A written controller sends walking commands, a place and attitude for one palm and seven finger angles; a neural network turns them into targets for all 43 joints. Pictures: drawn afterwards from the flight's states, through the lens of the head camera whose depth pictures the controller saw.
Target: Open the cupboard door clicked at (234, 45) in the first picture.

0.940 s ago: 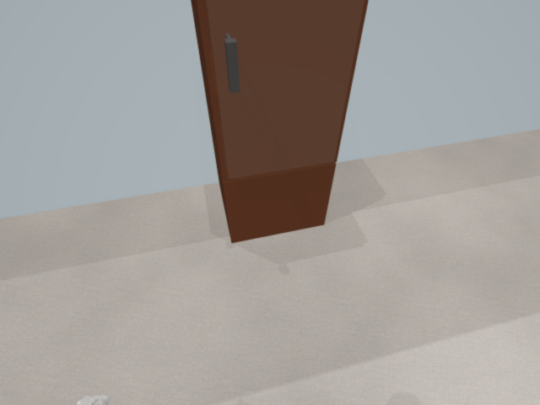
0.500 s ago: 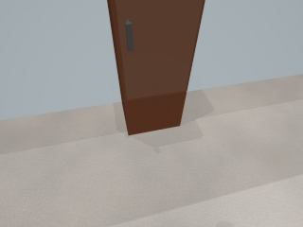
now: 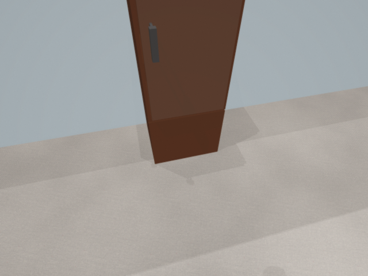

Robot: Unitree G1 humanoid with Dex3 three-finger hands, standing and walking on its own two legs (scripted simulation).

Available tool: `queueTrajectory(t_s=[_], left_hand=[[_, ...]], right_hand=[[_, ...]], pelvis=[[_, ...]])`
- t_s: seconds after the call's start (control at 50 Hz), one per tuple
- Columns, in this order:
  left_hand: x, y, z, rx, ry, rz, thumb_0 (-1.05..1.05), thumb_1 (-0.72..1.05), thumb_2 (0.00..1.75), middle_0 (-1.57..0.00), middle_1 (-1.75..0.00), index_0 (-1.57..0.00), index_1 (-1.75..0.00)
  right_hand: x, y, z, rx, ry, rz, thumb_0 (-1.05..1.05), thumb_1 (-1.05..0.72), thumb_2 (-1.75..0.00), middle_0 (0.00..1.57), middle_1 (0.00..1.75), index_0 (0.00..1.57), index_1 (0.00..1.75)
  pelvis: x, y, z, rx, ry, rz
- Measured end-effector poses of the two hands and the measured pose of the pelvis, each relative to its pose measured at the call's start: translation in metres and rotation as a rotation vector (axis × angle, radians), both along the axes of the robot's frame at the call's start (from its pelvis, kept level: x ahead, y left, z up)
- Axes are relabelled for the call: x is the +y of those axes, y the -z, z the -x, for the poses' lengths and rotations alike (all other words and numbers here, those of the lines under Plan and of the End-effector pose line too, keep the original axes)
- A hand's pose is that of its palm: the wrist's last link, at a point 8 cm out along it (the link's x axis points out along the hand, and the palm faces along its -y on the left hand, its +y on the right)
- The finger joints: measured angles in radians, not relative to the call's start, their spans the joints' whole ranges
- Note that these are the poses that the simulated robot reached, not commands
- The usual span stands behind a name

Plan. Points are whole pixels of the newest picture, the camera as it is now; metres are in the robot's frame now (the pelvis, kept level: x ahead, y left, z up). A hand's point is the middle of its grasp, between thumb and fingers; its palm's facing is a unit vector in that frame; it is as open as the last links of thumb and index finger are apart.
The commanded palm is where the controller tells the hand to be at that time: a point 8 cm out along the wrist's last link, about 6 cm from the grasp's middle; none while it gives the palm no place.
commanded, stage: look at it before walking up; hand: left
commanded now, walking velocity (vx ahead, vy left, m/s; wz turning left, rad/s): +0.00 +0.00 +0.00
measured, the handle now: (153, 42) +0.91 +0.18 +0.09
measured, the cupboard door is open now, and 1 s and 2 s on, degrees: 0 0 0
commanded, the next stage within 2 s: turn to face it in 0.50 s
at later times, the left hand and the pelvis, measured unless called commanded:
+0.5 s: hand out of the picture +0.08 +0.25 -0.15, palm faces -0.03 -0.94 -0.34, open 7.4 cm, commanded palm none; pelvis +0.00 +0.00 +0.00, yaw +0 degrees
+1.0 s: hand out of the picture +0.04 +0.22 -0.18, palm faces +0.07 -0.96 -0.25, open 7.4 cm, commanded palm none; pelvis -0.01 +0.01 -0.02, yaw +5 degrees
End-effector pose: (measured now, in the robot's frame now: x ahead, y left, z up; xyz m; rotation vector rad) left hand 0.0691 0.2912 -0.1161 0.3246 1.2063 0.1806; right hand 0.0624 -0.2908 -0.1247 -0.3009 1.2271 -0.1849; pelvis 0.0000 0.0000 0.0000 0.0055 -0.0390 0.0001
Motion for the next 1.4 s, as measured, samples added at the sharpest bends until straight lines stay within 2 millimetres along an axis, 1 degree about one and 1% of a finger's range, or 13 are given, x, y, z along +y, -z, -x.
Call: queueTrajectory(t_s=[0.2,0.36,0.7,0.8,0.92,1.02,1.06,1.12,1.18,1.26,1.3,1.4], left_hand=[[-0.003,0.0,-0.007,-0.014,0.004,0.007,0.0,0.9,0.9,-0.2,-0.3,-0.2,-0.3],[-0.002,0.0,-0.007,-0.012,0.0,0.008,0.0,0.9,0.9,-0.2,-0.3,-0.2,-0.3],[0.003,0.0,0.002,0.016,-0.017,-0.002,0.01,0.9,0.9,-0.2,-0.3,-0.2,-0.3],[-0.003,0.005,0.006,0.006,-0.051,0.001,0.0,0.9,0.9,-0.2,-0.29,-0.2,-0.3],[-0.018,0.021,0.025,0.013,-0.095,0.052,0.0,0.9,0.9,-0.2,-0.29,-0.2,-0.3],[-0.023,0.038,0.045,0.039,-0.13,0.099,0.0,0.9,0.9,-0.2,-0.3,-0.2,-0.3],[-0.024,0.04,0.052,0.048,-0.149,0.105,0.0,0.9,0.9,-0.2,-0.3,-0.2,-0.3],[-0.029,0.035,0.06,0.043,-0.182,0.104,0.01,0.9,0.9,-0.2,-0.29,-0.2,-0.3],[-0.036,0.026,0.068,0.025,-0.213,0.098,0.01,0.9,0.9,-0.2,-0.29,-0.2,-0.3],[-0.049,0.021,0.083,-0.005,-0.25,0.075,0.0,0.9,0.9,-0.2,-0.29,-0.2,-0.3],[-0.057,0.019,0.095,-0.005,-0.267,0.064,0.0,0.9,0.9,-0.2,-0.29,-0.2,-0.3],[-0.073,0.014,0.13,0.022,-0.323,0.074,0.0,0.9,0.9,-0.2,-0.29,-0.2,-0.3]], right_hand=[[0.0,-0.003,-0.012,-0.024,-0.007,0.003,0.01,-0.91,-0.9,0.21,0.3,0.2,0.3],[-0.001,-0.006,-0.018,-0.035,-0.011,0.01,0.01,-0.91,-0.9,0.21,0.3,0.2,0.3],[-0.001,-0.003,-0.015,-0.008,-0.02,0.008,0.01,-0.91,-0.9,0.21,0.3,0.2,0.3],[0.007,0.004,-0.013,0.016,-0.033,-0.007,0.01,-0.91,-0.9,0.2,0.3,0.2,0.3],[0.034,0.018,-0.007,0.046,-0.053,-0.057,0.01,-0.91,-0.9,0.2,0.3,0.2,0.3],[0.059,0.025,0.002,0.052,-0.061,-0.086,0.01,-0.91,-0.9,0.2,0.3,0.2,0.3],[0.067,0.026,0.007,0.055,-0.067,-0.098,0.01,-0.91,-0.9,0.2,0.3,0.2,0.3],[0.073,0.025,0.015,0.073,-0.079,-0.114,0.01,-0.91,-0.9,0.21,0.3,0.2,0.3],[0.071,0.026,0.02,0.092,-0.093,-0.125,0.01,-0.91,-0.9,0.21,0.3,0.2,0.3],[0.056,0.035,0.021,0.098,-0.107,-0.139,0.01,-0.91,-0.9,0.21,0.3,0.2,0.3],[0.047,0.038,0.02,0.096,-0.112,-0.14,0.01,-0.91,-0.9,0.21,0.3,0.2,0.3],[0.032,0.031,0.009,0.089,-0.141,-0.12,0.01,-0.91,-0.9,0.2,0.3,0.2,0.3]], pelvis=[[-0.001,-0.001,-0.003,-0.001,0.0,0.002],[0.0,-0.001,-0.004,-0.004,0.0,0.002],[0.0,-0.001,-0.005,0.001,-0.012,0.002],[0.0,0.002,-0.003,0.01,-0.038,0.002],[0.004,0.011,0.003,0.016,-0.075,0.012],[0.012,0.018,0.009,0.015,-0.095,0.008],[0.012,0.018,0.012,0.018,-0.105,0.004],[0.008,0.014,0.017,0.027,-0.131,0.007],[0.001,0.01,0.022,0.035,-0.158,0.013],[-0.013,0.013,0.027,0.041,-0.189,-0.001],[-0.018,0.014,0.031,0.028,-0.207,0.003],[-0.024,0.007,0.034,0.011,-0.251,-0.01]])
